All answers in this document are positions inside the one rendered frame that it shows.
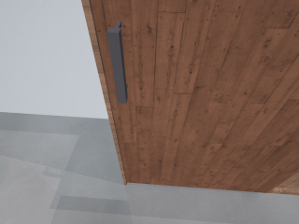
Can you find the wardrobe door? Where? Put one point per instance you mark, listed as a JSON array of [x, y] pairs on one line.
[[212, 91], [290, 183]]

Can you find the handle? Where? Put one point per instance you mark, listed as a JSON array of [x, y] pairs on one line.
[[117, 60]]

